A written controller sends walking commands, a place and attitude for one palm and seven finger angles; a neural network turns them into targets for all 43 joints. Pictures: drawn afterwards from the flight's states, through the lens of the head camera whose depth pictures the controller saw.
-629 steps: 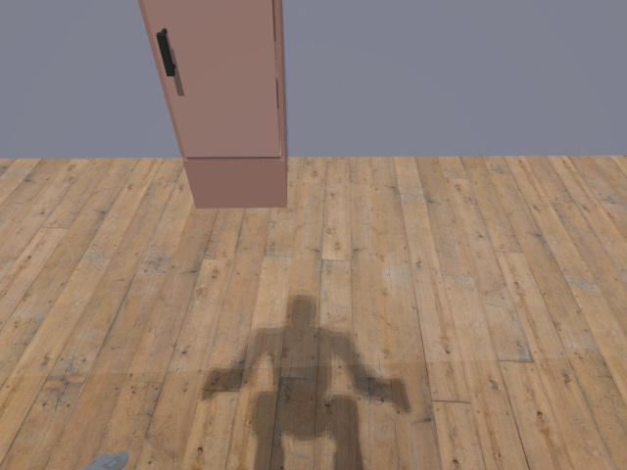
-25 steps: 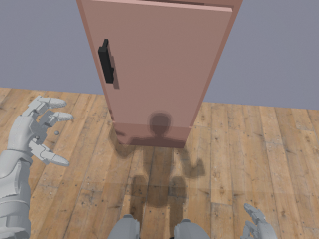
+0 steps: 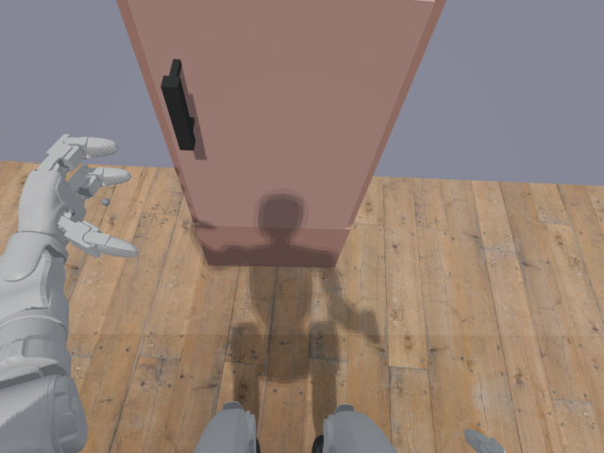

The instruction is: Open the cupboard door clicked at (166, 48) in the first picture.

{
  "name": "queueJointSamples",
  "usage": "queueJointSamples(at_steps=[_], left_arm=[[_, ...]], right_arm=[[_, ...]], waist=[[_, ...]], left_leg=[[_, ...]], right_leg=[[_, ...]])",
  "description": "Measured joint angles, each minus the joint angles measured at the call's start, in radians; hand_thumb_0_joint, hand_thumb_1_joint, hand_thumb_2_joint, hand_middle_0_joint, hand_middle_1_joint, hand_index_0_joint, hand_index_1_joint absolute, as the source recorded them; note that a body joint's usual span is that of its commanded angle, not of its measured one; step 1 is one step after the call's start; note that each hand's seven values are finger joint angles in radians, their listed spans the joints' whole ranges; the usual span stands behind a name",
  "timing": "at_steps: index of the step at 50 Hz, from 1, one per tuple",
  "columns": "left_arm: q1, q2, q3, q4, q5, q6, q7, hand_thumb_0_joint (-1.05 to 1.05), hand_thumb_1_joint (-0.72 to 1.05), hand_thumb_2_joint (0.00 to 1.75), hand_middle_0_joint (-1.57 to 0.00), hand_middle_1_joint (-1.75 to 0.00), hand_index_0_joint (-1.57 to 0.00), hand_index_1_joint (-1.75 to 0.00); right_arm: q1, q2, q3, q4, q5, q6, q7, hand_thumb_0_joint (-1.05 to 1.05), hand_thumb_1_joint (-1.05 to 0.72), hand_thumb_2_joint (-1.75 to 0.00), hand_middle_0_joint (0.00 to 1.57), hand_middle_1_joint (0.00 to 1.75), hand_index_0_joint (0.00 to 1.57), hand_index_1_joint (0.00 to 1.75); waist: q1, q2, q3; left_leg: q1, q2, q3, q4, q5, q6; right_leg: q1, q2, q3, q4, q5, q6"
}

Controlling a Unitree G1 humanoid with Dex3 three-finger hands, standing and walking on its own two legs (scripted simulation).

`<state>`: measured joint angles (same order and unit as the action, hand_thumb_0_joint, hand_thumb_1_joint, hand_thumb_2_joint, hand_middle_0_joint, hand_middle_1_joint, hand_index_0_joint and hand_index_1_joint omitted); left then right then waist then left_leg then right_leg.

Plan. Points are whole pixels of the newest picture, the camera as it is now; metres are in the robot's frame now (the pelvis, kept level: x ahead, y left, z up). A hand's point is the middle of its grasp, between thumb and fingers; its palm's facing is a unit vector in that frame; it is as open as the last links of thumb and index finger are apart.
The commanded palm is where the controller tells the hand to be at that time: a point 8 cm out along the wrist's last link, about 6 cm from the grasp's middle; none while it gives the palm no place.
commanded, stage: move the hooked fingers beside the handle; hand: left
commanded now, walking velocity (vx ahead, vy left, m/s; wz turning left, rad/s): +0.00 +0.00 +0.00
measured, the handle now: (182, 106) +0.60 +0.18 +0.04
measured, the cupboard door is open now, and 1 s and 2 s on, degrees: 0 0 0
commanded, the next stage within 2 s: slide the fingers in behind the handle in 1.56 s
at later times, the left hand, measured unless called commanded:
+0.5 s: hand (124, 154) +0.49 +0.24 +0.05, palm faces -0.01 -1.00 -0.01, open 14.0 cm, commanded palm +0.49 +0.28 +0.05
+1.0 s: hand (144, 130) +0.55 +0.23 +0.03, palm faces -0.02 -1.00 -0.02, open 14.0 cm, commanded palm +0.54 +0.26 +0.04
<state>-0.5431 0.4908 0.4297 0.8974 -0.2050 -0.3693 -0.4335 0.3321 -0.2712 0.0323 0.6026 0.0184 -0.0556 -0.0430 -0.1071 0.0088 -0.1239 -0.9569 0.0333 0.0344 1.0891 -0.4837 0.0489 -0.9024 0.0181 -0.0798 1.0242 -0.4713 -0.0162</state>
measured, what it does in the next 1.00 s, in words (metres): stands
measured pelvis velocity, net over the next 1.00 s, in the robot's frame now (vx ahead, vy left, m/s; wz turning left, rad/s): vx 0.00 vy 0.00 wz -0.05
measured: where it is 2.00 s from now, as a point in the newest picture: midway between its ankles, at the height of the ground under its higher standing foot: outside the picture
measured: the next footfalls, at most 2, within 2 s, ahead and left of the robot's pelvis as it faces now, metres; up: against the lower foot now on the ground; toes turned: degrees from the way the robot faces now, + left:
none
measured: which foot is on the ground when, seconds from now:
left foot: down 0.00-1.00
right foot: down 0.00-1.00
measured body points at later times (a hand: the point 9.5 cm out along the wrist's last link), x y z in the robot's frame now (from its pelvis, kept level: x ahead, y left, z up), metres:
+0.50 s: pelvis -0.01 +0.00 -0.02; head +0.14 +0.03 +0.41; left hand +0.49 +0.29 +0.05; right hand +0.00 -0.28 -0.12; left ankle +0.02 +0.08 -0.66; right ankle +0.01 -0.12 -0.66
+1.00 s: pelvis +0.00 +0.00 -0.02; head +0.19 +0.03 +0.39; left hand +0.55 +0.28 +0.04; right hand -0.05 -0.25 -0.11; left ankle +0.02 +0.09 -0.66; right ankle +0.01 -0.12 -0.66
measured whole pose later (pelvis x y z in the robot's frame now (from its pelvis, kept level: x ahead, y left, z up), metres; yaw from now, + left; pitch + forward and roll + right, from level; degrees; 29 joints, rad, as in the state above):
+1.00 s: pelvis +0.00 +0.00 -0.02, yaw -3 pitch +29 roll -5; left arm -1.01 0.75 0.52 1.23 -0.05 -0.31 -0.39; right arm 0.44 -0.27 0.08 0.59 -0.02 0.09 -0.01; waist -0.24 0.04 -0.10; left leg -1.19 0.07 0.02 1.19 -0.51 0.05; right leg -1.13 0.05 -0.09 1.08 -0.47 -0.02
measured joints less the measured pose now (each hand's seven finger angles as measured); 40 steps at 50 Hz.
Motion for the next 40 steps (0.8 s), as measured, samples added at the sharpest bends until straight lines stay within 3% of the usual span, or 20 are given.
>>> queueJointSamples(at_steps=[8,19,40], left_arm=[[-0.12,0.033,0.0,0.118,0.024,-0.026,0.005,-0.01,-0.5,0.3,-0.3,-1.2,-0.3,-1.19],[-0.25,0.097,0.03,0.237,0.066,-0.04,0.025,-0.01,-0.5,0.3,-0.3,-1.2,-0.3,-1.19],[-0.537,0.282,0.068,0.377,0.161,0.029,0.05,-0.01,-0.5,0.3,-0.3,-1.2,-0.3,-1.19]], right_arm=[[0.011,0.001,0.005,0.014,-0.005,0.042,0.007,0.0,-0.9,-0.9,0.21,0.3,0.2,0.3],[0.029,-0.002,0.016,0.018,-0.013,0.085,0.007,0.0,-0.9,-0.9,0.21,0.3,0.2,0.3],[0.066,-0.014,0.048,0.003,-0.039,0.115,0.014,0.0,-0.9,-0.9,0.21,0.3,0.2,0.3]], waist=[[-0.013,0.002,-0.001],[-0.05,0.004,0.007],[-0.147,0.025,0.025]], left_leg=[[-0.039,0.003,-0.002,0.022,-0.003,0.002],[-0.094,0.013,-0.007,0.052,-0.006,-0.001],[-0.265,0.033,-0.029,0.13,-0.022,-0.002]], right_leg=[[-0.037,0.002,-0.002,0.018,-0.001,0.001],[-0.09,0.011,-0.007,0.041,0.0,-0.004],[-0.247,0.03,-0.027,0.091,-0.002,-0.007]])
